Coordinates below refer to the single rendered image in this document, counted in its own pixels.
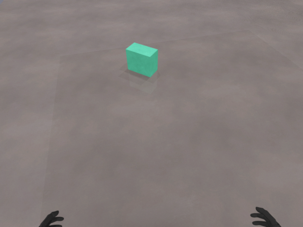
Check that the left robot hand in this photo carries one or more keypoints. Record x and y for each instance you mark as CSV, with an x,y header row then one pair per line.
x,y
50,219

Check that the carton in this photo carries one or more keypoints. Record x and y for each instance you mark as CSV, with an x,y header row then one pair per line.
x,y
142,59

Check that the right robot hand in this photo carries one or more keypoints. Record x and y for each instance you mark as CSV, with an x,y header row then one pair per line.
x,y
264,214

